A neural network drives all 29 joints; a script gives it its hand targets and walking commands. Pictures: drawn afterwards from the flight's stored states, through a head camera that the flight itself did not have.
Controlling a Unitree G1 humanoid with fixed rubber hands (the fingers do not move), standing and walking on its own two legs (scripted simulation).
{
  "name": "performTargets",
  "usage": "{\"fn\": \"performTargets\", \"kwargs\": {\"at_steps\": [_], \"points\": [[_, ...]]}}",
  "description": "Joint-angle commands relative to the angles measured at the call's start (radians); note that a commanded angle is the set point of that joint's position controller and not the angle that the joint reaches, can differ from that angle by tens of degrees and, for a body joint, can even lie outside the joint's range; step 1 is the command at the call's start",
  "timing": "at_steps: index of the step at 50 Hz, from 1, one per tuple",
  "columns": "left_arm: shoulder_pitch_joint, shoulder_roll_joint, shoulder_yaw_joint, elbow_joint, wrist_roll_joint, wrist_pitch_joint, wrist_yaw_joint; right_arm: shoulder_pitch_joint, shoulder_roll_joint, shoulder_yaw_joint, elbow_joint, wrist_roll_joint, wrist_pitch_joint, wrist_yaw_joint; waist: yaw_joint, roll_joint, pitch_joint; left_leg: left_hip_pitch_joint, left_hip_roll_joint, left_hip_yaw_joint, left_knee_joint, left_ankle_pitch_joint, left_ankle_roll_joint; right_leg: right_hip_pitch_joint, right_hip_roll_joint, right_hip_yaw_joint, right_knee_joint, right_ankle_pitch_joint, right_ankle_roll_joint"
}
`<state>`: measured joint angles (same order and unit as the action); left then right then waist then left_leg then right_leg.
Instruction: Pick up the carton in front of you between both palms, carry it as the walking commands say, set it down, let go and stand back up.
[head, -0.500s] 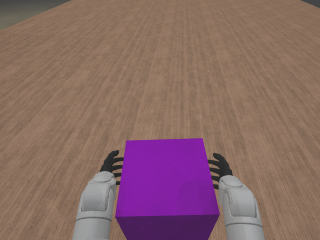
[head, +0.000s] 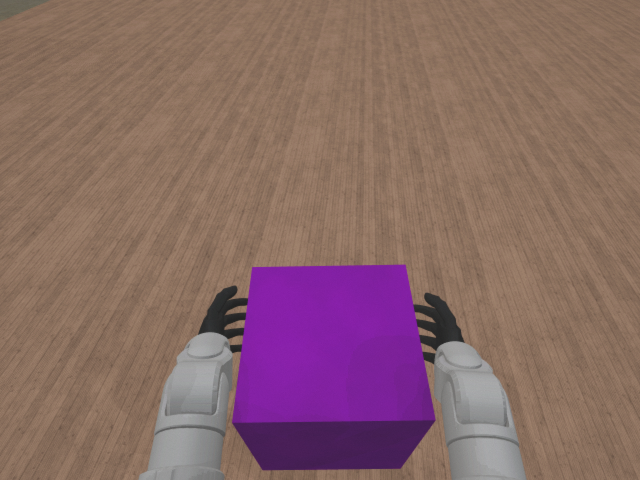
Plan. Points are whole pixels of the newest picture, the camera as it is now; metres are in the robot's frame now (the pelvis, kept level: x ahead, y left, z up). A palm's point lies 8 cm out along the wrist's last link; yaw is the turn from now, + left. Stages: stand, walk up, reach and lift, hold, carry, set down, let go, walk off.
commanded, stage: hold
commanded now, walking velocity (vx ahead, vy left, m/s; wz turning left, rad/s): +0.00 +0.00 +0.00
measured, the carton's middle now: (330, 373) +0.30 +0.00 -0.05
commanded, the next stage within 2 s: set down in 0.42 s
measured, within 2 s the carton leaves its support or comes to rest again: neither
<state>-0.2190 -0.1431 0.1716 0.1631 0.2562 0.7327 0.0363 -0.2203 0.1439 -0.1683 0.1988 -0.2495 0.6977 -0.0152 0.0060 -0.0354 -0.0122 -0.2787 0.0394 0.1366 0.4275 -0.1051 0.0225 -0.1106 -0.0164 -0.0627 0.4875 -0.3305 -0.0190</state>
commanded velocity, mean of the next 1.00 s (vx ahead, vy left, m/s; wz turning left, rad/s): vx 0.00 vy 0.00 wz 0.00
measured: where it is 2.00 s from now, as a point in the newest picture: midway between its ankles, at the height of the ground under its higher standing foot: outside the picture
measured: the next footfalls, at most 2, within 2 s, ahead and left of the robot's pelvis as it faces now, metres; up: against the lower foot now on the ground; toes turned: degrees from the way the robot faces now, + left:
none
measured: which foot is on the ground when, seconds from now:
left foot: down 0.00-1.00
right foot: down 0.00-1.00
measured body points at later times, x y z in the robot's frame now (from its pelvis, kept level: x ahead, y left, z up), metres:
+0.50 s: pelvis -0.02 +0.02 +0.00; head -0.04 +0.05 +0.45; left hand +0.30 +0.14 +0.03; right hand +0.27 -0.16 +0.04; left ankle +0.08 +0.12 -0.74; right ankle -0.05 -0.10 -0.74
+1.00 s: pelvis -0.04 +0.03 -0.05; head +0.13 +0.04 +0.36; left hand +0.33 +0.15 -0.13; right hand +0.33 -0.15 -0.12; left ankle +0.08 +0.12 -0.74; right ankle -0.04 -0.10 -0.74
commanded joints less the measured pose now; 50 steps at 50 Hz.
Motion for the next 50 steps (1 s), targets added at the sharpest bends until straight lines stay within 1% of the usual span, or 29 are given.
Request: {"fn": "performTargets", "kwargs": {"at_steps": [1, 2, 3, 4, 5, 6, 9, 11, 14, 15, 16, 18, 19, 23, 25, 28, 31, 33, 35, 37, 38, 40, 43, 46, 48, 50], "points": [[-0.421, -0.898, -0.558, -0.092, -0.255, -0.055, -0.240, -0.408, 0.910, 0.486, -0.060, 0.222, -0.055, 0.220, -0.014, -0.006, -0.243, 0.516, -0.103, -0.225, 0.012, 0.354, 0.006, -0.187, 0.062, 0.203, -0.170, 0.400, -0.028], [-0.412, -0.897, -0.566, -0.087, -0.259, -0.061, -0.236, -0.414, 0.904, 0.489, -0.057, 0.225, -0.062, 0.216, -0.018, 0.001, -0.251, 0.550, -0.107, -0.225, 0.008, 0.356, 0.006, -0.203, 0.065, 0.207, -0.172, 0.403, -0.023], [-0.407, -0.887, -0.564, -0.092, -0.257, -0.065, -0.231, -0.405, 0.901, 0.487, -0.048, 0.226, -0.067, 0.214, -0.016, 0.007, -0.251, 0.568, -0.108, -0.225, 0.005, 0.342, 0.006, -0.206, 0.064, 0.208, -0.181, 0.378, -0.024], [-0.406, -0.864, -0.559, -0.103, -0.250, -0.065, -0.231, -0.382, 0.894, 0.467, -0.039, 0.216, -0.072, 0.208, -0.024, -0.005, -0.242, 0.550, -0.099, -0.227, 0.002, 0.301, 0.002, -0.179, 0.063, 0.211, -0.203, 0.305, -0.032], [-0.414, -0.872, -0.561, -0.116, -0.246, -0.065, -0.235, -0.379, 0.880, 0.453, -0.032, 0.197, -0.071, 0.210, -0.015, 0.024, -0.205, 0.484, -0.112, -0.217, -0.009, 0.264, -0.009, -0.139, 0.062, 0.203, -0.195, 0.311, -0.034], [-0.428, -0.876, -0.562, -0.098, -0.241, -0.064, -0.233, -0.413, 0.890, 0.459, -0.032, 0.208, -0.074, 0.215, -0.018, 0.031, -0.213, 0.526, -0.121, -0.211, -0.016, 0.231, -0.007, -0.185, 0.059, 0.202, -0.200, 0.285, -0.028], [-0.414, -0.878, -0.533, -0.073, -0.217, -0.067, -0.229, -0.450, 0.897, 0.472, -0.013, 0.225, -0.082, 0.230, 0.001, 0.024, -0.176, 0.568, -0.121, -0.208, -0.013, 0.158, -0.002, -0.272, 0.046, 0.212, -0.227, 0.161, -0.037], [-0.415, -0.889, -0.519, -0.053, -0.207, -0.068, -0.232, -0.473, 0.903, 0.476, -0.002, 0.229, -0.087, 0.238, 0.011, 0.014, -0.155, 0.579, -0.118, -0.207, -0.012, 0.123, -0.001, -0.307, 0.040, 0.218, -0.237, 0.105, -0.045], [-0.444, -0.908, -0.525, -0.034, -0.216, -0.067, -0.248, -0.492, 0.912, 0.465, 0.011, 0.220, -0.092, 0.242, 0.001, 0.006, -0.151, 0.561, -0.115, -0.207, -0.018, 0.062, -0.008, -0.296, 0.045, 0.213, -0.240, 0.049, -0.049], [-0.453, -0.912, -0.525, -0.027, -0.219, -0.067, -0.254, -0.495, 0.916, 0.460, 0.024, 0.217, -0.092, 0.243, -0.001, -0.010, -0.144, 0.557, -0.113, -0.209, -0.017, 0.038, -0.010, -0.302, 0.045, 0.214, -0.244, 0.022, -0.052], [-0.464, -0.923, -0.529, -0.018, -0.221, -0.067, -0.259, -0.508, 0.924, 0.464, 0.024, 0.220, -0.095, 0.246, -0.002, 0.002, -0.141, 0.570, -0.116, -0.207, -0.015, 0.029, -0.012, -0.327, 0.041, 0.215, -0.243, 0.011, -0.053], [-0.475, -0.930, -0.527, -0.004, -0.223, -0.065, -0.266, -0.520, 0.934, 0.463, 0.035, 0.223, -0.095, 0.251, -0.001, -0.006, -0.149, 0.578, -0.111, -0.212, -0.015, 0.012, -0.014, -0.332, 0.043, 0.213, -0.241, -0.004, -0.056], [-0.478, -0.937, -0.527, 0.006, -0.222, -0.064, -0.269, -0.529, 0.939, 0.466, 0.037, 0.225, -0.096, 0.254, 0.000, 0.004, -0.147, 0.586, -0.111, -0.211, -0.015, 0.006, -0.014, -0.349, 0.043, 0.212, -0.239, -0.008, -0.058], [-0.497, -0.952, -0.512, 0.034, -0.218, -0.062, -0.270, -0.560, 0.936, 0.454, 0.054, 0.223, -0.097, 0.263, 0.002, 0.019, -0.154, 0.601, -0.097, -0.221, -0.025, -0.003, -0.017, -0.358, 0.054, 0.198, -0.226, 0.001, -0.062], [-0.525, -0.967, -0.486, 0.066, -0.211, -0.064, -0.268, -0.591, 0.917, 0.421, 0.086, 0.204, -0.103, 0.271, -0.001, 0.028, -0.147, 0.599, -0.089, -0.229, -0.029, -0.035, -0.022, -0.367, 0.059, 0.191, -0.215, -0.019, -0.068], [-0.590, -0.987, -0.416, 0.156, -0.184, -0.082, -0.266, -0.660, 0.889, 0.339, 0.177, 0.155, -0.131, 0.291, -0.002, 0.039, -0.131, 0.584, -0.078, -0.250, -0.027, -0.114, -0.028, -0.392, 0.063, 0.181, -0.182, -0.063, -0.076], [-0.662, -0.983, -0.299, 0.281, -0.135, -0.119, -0.258, -0.739, 0.848, 0.223, 0.296, 0.080, -0.179, 0.306, 0.001, 0.050, -0.112, 0.533, -0.066, -0.274, -0.011, -0.175, -0.030, -0.427, 0.069, 0.175, -0.127, -0.087, -0.080], [-0.693, -0.951, -0.204, 0.354, -0.083, -0.149, -0.238, -0.771, 0.808, 0.136, 0.369, 0.019, -0.214, 0.302, 0.007, 0.049, -0.093, 0.489, -0.061, -0.285, 0.011, -0.188, -0.030, -0.464, 0.076, 0.173, -0.079, -0.086, -0.079], [-0.698, -0.894, -0.115, 0.399, -0.023, -0.186, -0.212, -0.775, 0.757, 0.050, 0.427, -0.043, -0.251, 0.289, 0.012, 0.046, -0.080, 0.427, -0.062, -0.287, 0.037, -0.176, -0.028, -0.497, 0.087, 0.170, -0.027, -0.070, -0.074], [-0.680, -0.824, -0.044, 0.417, 0.027, -0.235, -0.187, -0.752, 0.694, -0.022, 0.467, -0.093, -0.291, 0.275, 0.017, 0.043, -0.083, 0.343, -0.070, -0.274, 0.074, -0.124, -0.025, -0.538, 0.103, 0.167, 0.022, -0.040, -0.065], [-0.669, -0.789, -0.017, 0.420, 0.044, -0.264, -0.177, -0.739, 0.659, -0.048, 0.482, -0.109, -0.315, 0.269, 0.020, 0.039, -0.091, 0.303, -0.078, -0.264, 0.098, -0.086, -0.024, -0.570, 0.109, 0.164, 0.046, -0.025, -0.062], [-0.657, -0.735, 0.004, 0.415, 0.059, -0.326, -0.160, -0.726, 0.604, -0.066, 0.495, -0.118, -0.370, 0.258, 0.021, 0.036, -0.139, 0.244, -0.090, -0.244, 0.157, 0.004, -0.021, -0.634, 0.122, 0.162, 0.094, 0.005, -0.054], [-0.666, -0.723, -0.049, 0.394, 0.041, -0.431, -0.138, -0.735, 0.587, -0.015, 0.495, -0.089, -0.468, 0.249, 0.016, 0.032, -0.262, 0.201, -0.100, -0.239, 0.252, 0.134, -0.017, -0.740, 0.142, 0.157, 0.167, 0.042, -0.038], [-0.725, -0.751, -0.149, 0.383, 0.005, -0.535, -0.121, -0.774, 0.623, 0.076, 0.505, -0.045, -0.563, 0.243, 0.006, 0.022, -0.436, 0.183, -0.108, -0.249, 0.369, 0.246, -0.019, -0.864, 0.158, 0.146, 0.255, 0.069, -0.024], [-0.775, -0.776, -0.226, 0.372, -0.026, -0.588, -0.112, -0.812, 0.658, 0.151, 0.495, -0.001, -0.611, 0.235, 0.008, 0.018, -0.582, 0.174, -0.114, -0.253, 0.450, 0.305, -0.027, -0.938, 0.165, 0.141, 0.317, 0.087, -0.017], [-0.811, -0.792, -0.288, 0.346, -0.052, -0.627, -0.099, -0.851, 0.686, 0.229, 0.466, 0.048, -0.648, 0.220, 0.020, 0.016, -0.739, 0.161, -0.121, -0.250, 0.528, 0.366, -0.032, -1.006, 0.171, 0.137, 0.379, 0.110, -0.008]]}}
